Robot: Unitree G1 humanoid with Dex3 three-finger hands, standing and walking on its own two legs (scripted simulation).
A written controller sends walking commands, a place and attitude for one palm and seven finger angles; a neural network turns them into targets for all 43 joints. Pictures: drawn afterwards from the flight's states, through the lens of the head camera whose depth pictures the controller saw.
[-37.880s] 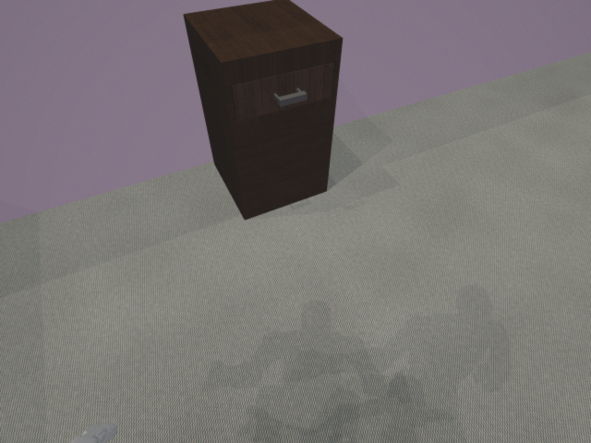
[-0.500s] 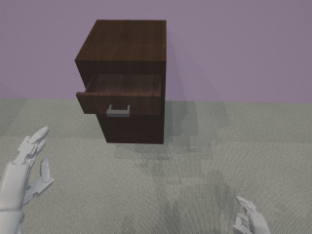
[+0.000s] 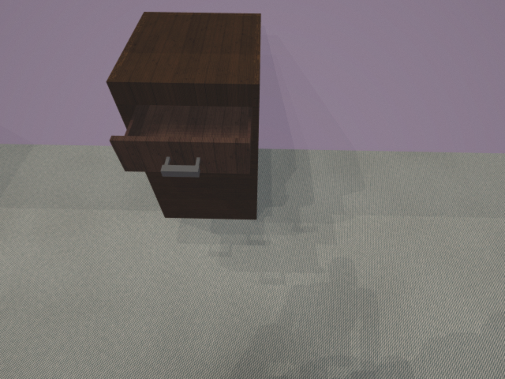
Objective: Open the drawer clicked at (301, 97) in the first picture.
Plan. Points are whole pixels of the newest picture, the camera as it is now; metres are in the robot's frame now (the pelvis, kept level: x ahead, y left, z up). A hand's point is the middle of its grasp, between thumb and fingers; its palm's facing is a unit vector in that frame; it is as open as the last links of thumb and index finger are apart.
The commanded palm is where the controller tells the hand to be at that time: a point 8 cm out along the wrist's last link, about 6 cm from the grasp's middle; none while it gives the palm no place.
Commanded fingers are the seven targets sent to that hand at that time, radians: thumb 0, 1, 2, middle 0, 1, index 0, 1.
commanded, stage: let the arm hang, fingers relaxed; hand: left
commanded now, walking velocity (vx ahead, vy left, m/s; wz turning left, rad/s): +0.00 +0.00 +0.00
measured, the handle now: (181, 165) +0.66 +0.24 -0.19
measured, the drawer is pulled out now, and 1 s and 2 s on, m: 0.15 0.15 0.15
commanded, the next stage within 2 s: look to check the result in 0.54 s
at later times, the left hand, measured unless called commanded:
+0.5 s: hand out of the picture +0.02 +0.16 -0.17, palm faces +0.00 -0.98 -0.21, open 7.3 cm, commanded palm none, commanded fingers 0.00 0.90 0.90 -0.20 -0.30 -0.20 -0.30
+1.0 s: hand out of the picture +0.01 +0.14 -0.17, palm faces +0.01 -0.98 -0.19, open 7.4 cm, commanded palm none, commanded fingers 0.00 0.90 0.90 -0.20 -0.30 -0.20 -0.30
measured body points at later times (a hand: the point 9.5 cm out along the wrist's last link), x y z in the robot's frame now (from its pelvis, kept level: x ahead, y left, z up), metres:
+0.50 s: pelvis +0.01 -0.01 +0.00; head +0.03 -0.03 +0.45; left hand +0.02 +0.21 -0.16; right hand -0.02 -0.22 -0.17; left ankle +0.03 +0.11 -0.74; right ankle +0.01 -0.09 -0.74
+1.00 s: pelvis +0.02 -0.02 +0.00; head +0.04 -0.03 +0.45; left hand +0.01 +0.20 -0.16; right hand +0.00 -0.22 -0.17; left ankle +0.03 +0.11 -0.74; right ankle +0.01 -0.09 -0.74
